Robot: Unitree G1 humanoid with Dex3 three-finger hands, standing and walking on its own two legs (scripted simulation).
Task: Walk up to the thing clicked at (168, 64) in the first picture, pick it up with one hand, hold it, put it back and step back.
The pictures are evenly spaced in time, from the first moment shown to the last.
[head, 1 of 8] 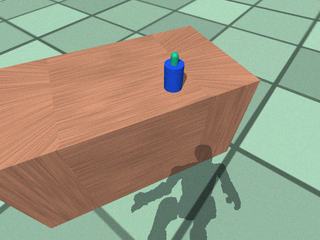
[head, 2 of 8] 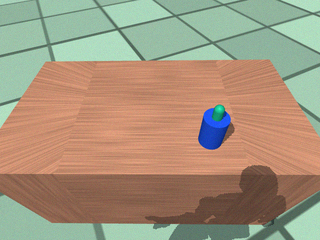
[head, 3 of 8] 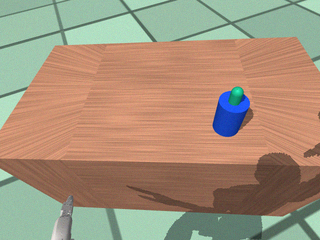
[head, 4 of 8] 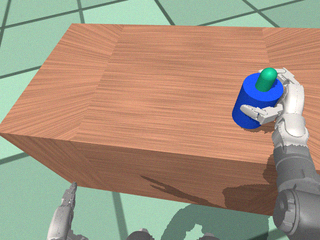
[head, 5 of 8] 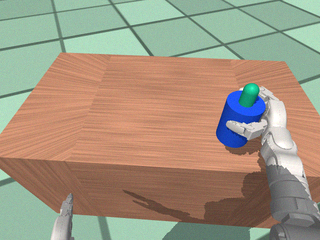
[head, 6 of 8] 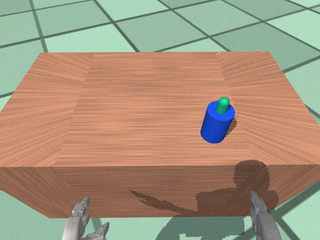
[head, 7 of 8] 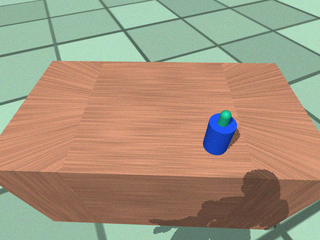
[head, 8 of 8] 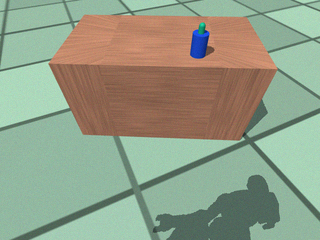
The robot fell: no
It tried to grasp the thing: yes
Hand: right
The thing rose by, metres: 0.23
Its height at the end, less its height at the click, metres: +0.00
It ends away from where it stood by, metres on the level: 0.01
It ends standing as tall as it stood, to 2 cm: yes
